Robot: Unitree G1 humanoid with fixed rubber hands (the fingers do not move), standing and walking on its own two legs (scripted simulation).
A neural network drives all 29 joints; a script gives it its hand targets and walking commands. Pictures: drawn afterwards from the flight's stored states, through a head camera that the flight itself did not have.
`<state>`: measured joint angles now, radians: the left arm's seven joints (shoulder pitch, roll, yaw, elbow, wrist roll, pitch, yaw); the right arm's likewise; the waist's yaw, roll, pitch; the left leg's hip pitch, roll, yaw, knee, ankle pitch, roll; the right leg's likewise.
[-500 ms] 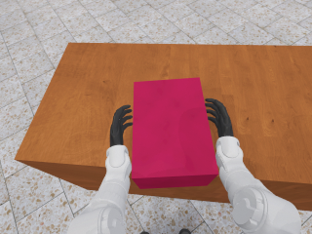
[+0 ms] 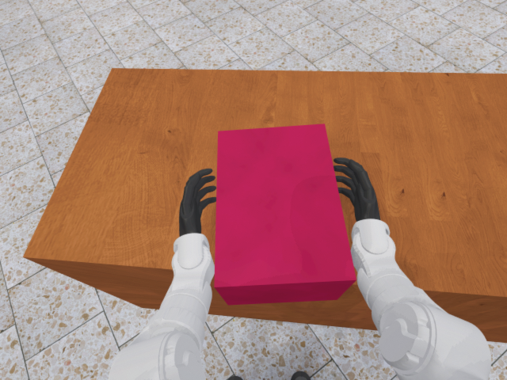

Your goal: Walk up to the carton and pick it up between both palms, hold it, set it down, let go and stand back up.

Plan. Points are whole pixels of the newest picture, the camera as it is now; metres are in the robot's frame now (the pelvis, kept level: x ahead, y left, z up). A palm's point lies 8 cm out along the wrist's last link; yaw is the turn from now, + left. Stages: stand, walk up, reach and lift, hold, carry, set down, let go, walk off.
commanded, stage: reach and lift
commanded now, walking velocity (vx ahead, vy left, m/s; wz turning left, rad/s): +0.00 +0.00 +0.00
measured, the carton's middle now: (276, 214) +0.41 +0.01 -0.05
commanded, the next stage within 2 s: none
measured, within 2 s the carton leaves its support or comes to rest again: leaves its support in 0.32 s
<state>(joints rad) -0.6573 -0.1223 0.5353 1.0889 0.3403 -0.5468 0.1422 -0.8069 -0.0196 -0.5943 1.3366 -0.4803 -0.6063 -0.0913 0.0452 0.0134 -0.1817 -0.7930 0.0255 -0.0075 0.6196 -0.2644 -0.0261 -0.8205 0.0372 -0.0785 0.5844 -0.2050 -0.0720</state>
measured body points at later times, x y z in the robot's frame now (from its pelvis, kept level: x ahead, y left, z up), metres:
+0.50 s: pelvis -0.01 +0.00 -0.01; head +0.11 +0.00 +0.43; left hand +0.38 +0.15 -0.02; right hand +0.42 -0.13 +0.00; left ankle +0.00 +0.13 -0.72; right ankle +0.02 -0.08 -0.72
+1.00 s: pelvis +0.00 +0.01 +0.00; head +0.06 +0.01 +0.45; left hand +0.39 +0.16 +0.03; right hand +0.42 -0.13 +0.05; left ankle +0.00 +0.13 -0.72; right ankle +0.02 -0.08 -0.72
